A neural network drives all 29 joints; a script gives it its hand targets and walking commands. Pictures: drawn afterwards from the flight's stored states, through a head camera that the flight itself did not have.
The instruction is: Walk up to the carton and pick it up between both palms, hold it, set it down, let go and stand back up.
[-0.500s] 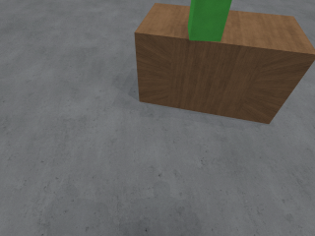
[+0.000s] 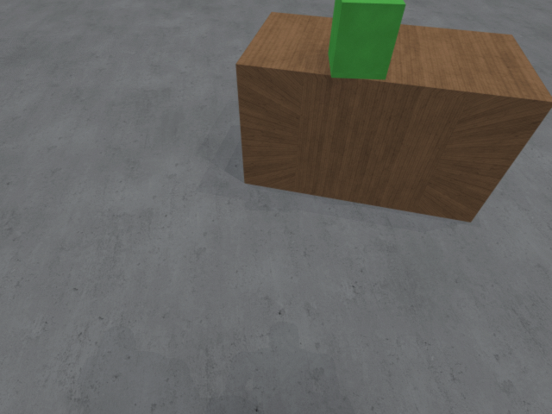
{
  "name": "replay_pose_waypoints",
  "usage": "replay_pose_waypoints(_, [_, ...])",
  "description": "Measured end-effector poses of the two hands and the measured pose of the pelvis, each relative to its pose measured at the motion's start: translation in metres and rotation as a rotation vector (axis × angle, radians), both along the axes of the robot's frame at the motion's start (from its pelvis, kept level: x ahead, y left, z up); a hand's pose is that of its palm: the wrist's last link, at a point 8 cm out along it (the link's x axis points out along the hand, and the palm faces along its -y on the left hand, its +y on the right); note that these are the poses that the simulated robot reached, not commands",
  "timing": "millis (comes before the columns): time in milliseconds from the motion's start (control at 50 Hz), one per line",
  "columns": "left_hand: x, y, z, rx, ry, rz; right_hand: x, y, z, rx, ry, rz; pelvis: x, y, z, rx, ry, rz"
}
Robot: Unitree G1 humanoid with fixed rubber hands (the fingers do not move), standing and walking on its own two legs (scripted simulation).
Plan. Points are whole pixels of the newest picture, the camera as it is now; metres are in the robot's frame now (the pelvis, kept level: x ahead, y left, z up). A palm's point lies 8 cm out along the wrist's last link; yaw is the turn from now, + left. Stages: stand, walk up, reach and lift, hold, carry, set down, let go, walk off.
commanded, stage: stand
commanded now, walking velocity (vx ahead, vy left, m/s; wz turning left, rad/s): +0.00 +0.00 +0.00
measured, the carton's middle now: (361, 32) +1.35 -0.28 +0.00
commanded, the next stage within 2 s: walk up in 0.70 s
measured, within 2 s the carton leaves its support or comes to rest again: neither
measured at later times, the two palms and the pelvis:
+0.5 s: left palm out of the picture -0.01 +0.20 -0.15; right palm out of the picture -0.01 -0.20 -0.14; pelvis +0.00 +0.00 +0.00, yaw +0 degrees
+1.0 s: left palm out of the picture +0.01 +0.20 -0.14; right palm out of the picture -0.03 -0.21 -0.14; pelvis +0.01 -0.01 +0.01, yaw -3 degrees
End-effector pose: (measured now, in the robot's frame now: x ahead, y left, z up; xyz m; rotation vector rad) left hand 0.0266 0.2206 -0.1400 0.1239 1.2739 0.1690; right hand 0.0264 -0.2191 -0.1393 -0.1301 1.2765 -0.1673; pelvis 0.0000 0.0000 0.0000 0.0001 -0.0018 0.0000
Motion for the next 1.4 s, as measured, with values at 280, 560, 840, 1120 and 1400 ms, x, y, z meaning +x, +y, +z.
replay_pose_waypoints(280, [-0.027, -0.013, -0.004, -0.031, 0.107, 0.024, -0.025, 0.012, -0.004, 0.025, 0.105, -0.028, 0.004, 0.001, 0.004, -0.001, -0.014, -0.003])
replay_pose_waypoints(560, [-0.040, -0.019, -0.006, -0.045, 0.156, 0.031, -0.039, 0.020, -0.005, 0.037, 0.154, -0.039, 0.004, 0.002, 0.005, -0.001, -0.026, -0.006])
replay_pose_waypoints(840, [-0.046, -0.020, -0.005, -0.049, 0.172, 0.031, -0.047, 0.025, -0.004, 0.044, 0.170, -0.041, 0.002, 0.004, 0.006, -0.001, -0.032, -0.007])
replay_pose_waypoints(1120, [0.051, -0.022, 0.015, 0.012, -0.001, -0.106, -0.062, -0.033, -0.003, 0.009, 0.150, -0.170, 0.030, -0.034, 0.007, 0.001, 0.004, -0.098])
replay_pose_waypoints(1400, [0.038, -0.082, 0.018, -0.034, 0.201, -0.004, 0.141, -0.083, 0.003, 0.051, -0.087, -0.059, 0.131, -0.063, 0.009, 0.024, -0.008, -0.124])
